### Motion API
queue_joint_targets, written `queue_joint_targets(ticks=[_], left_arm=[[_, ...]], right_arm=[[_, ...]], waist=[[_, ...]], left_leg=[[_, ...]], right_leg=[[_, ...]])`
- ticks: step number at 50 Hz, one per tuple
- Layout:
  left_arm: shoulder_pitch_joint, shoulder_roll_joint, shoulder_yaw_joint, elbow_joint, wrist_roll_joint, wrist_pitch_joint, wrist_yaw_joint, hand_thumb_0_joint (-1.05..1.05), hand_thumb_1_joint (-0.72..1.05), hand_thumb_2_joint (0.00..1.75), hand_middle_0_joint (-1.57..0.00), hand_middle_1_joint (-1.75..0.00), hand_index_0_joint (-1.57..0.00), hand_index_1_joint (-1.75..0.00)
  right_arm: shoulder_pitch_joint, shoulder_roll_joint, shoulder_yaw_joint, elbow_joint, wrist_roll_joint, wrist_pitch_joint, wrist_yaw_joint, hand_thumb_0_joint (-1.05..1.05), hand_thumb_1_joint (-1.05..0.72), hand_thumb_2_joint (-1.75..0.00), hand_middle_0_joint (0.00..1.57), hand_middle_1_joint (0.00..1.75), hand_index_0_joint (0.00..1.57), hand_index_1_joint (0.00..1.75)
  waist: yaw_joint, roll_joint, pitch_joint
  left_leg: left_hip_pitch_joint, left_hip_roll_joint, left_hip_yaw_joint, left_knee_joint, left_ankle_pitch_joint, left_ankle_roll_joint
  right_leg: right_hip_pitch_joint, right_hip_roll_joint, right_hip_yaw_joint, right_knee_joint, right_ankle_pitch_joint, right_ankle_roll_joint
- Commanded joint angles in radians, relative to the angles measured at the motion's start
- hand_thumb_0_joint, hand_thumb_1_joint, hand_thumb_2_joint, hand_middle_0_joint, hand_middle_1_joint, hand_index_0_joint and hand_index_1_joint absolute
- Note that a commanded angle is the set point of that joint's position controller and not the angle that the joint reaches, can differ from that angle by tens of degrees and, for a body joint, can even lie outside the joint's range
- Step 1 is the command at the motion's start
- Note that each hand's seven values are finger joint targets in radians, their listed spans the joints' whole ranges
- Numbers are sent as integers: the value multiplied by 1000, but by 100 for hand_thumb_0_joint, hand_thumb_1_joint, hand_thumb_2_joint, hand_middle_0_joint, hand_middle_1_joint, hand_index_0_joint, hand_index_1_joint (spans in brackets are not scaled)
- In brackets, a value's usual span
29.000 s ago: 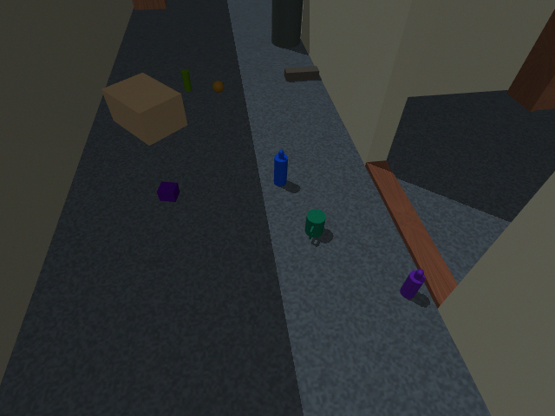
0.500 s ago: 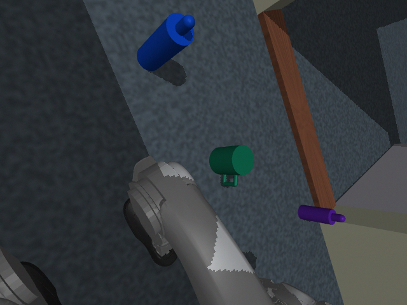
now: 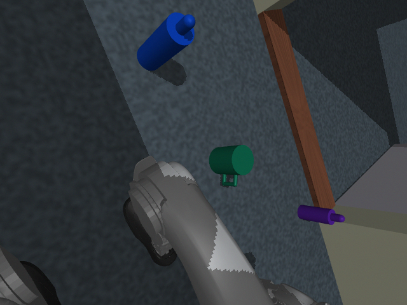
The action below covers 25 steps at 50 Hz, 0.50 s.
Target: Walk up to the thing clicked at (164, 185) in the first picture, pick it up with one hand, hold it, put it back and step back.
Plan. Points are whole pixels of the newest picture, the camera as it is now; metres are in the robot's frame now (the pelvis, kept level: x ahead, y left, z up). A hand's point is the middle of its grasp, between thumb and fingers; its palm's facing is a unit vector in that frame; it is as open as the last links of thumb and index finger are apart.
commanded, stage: rest palm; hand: left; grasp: from above
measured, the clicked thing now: out of the picture +0.46 +0.35 -0.31
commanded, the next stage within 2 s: go down in 1.72 s
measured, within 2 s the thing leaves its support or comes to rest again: neither
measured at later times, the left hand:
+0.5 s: hand out of the picture +0.46 +0.34 -0.26, palm faces +0.03 -0.43 -0.90, open 14.0 cm
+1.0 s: hand out of the picture +0.46 +0.33 -0.26, palm faces +0.04 -0.44 -0.90, open 14.0 cm
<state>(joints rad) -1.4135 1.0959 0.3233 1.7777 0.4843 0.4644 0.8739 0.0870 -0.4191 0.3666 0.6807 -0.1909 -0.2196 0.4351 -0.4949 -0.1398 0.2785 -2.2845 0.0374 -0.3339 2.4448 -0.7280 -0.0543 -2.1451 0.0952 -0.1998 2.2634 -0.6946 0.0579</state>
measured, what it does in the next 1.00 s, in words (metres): stands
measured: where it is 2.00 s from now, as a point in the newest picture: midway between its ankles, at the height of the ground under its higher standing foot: (108, 275)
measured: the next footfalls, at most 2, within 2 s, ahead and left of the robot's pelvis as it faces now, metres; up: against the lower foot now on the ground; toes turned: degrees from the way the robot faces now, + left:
none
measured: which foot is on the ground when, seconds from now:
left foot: down 0.00-1.00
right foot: down 0.00-1.00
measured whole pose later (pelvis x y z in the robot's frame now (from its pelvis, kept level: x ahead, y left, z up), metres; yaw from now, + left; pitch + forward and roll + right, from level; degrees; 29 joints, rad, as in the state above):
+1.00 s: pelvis +0.00 +0.00 +0.00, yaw +0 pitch +30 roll -16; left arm -1.41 1.09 0.32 1.77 0.46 0.46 0.88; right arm 0.08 -0.42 0.37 0.68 -0.20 -0.21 0.44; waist -0.50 -0.14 0.29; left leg -2.28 0.04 -0.33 2.45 -0.73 -0.05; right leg -2.14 0.09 -0.20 2.26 -0.70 0.06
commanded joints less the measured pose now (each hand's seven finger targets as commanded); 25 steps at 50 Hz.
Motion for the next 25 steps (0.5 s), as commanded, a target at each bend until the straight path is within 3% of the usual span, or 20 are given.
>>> queue_joint_targets(ticks=[1, 7, 14, 21, 22, 25], left_arm=[[-220, 156, -42, -101, 20, -9, 44, 0, -51, 101, -9, -94, -5, -98], [-228, 157, -30, -88, -4, -14, 44, 0, -51, 104, -10, -95, -6, -100], [-229, 160, -40, -99, 29, -6, 39, 0, -51, 101, -9, -94, -5, -98], [-240, 168, -27, -121, 5, -9, 50, 0, -51, 101, -9, -95, -5, -99], [-236, 170, -31, -102, 18, -8, 54, 0, -51, 100, -9, -95, -5, -99], [-222, 156, -40, -117, 5, -8, 49, 0, -51, 101, -9, -94, -5, -98]], right_arm=[[227, -369, -82, 60, -3, 13, 5, 0, -89, -90, 20, 30, 20, 30], [231, -373, -80, 68, -3, 11, 6, 0, -89, -90, 20, 30, 20, 30], [236, -371, -83, 76, -2, 16, 6, 0, -89, -90, 20, 30, 20, 30], [216, -373, -83, 64, -7, 13, 9, 0, -89, -90, 20, 30, 20, 30], [227, -376, -82, 72, -9, 14, 8, 0, -89, -90, 20, 30, 20, 30], [227, -371, -80, 57, -8, 18, 11, 0, -89, -90, 20, 30, 20, 30]], waist=[[-102, 579, -664], [-103, 578, -686], [-99, 587, -678], [-100, 599, -658], [-99, 599, -659], [-108, 576, -669]], left_leg=[[531, 41, 102, -213, 227, 60], [539, 41, 103, -212, 254, 58], [539, 41, 96, -222, 247, 58], [575, 41, 87, -222, 238, 55], [559, 43, 90, -224, 229, 58], [540, 37, 101, -211, 245, 62]], right_leg=[[388, -3, -99, -225, 375, -38], [408, -6, -100, -222, 401, -34], [392, -4, -101, -216, 397, -37], [370, -17, -104, -199, 379, -38], [377, -11, -103, -208, 377, -38], [406, -10, -96, -216, 395, -33]])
